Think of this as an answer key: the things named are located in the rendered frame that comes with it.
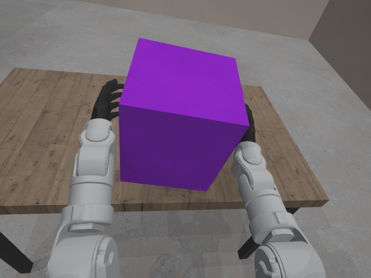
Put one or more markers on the carton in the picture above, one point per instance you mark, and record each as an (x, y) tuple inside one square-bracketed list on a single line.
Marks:
[(181, 115)]

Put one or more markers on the right robot hand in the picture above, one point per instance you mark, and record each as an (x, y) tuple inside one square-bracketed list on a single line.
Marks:
[(250, 133)]

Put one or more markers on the right robot forearm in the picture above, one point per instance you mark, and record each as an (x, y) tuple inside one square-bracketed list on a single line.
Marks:
[(269, 220)]

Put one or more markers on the robot left upper arm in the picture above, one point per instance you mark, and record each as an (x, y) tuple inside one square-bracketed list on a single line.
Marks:
[(85, 257)]

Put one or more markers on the left robot hand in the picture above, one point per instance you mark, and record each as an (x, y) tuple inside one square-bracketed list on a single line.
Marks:
[(103, 106)]

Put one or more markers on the left robot forearm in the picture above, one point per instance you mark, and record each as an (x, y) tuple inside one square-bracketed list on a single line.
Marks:
[(89, 207)]

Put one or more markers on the robot right upper arm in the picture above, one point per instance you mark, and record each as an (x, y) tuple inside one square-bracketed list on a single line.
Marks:
[(287, 260)]

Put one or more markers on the table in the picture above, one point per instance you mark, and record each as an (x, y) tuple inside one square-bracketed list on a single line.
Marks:
[(42, 114)]

